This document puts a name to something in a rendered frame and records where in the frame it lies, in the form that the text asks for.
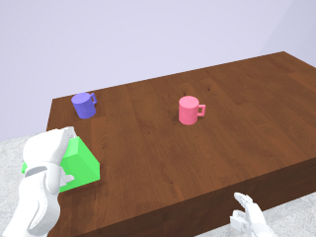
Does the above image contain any sponge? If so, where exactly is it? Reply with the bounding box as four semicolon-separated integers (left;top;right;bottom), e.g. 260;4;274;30
21;136;100;193

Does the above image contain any right robot forearm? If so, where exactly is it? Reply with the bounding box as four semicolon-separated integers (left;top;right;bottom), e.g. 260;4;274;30
249;222;277;237

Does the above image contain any table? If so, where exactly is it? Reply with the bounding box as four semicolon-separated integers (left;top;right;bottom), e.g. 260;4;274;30
46;51;316;237

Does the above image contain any left robot hand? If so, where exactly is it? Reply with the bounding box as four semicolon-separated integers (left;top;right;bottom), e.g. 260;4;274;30
23;126;77;187

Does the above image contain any left robot forearm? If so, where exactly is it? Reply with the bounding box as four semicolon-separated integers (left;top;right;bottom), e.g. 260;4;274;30
2;162;61;237

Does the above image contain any right robot hand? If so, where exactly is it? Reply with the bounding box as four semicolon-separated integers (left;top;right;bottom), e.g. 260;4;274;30
230;193;267;235

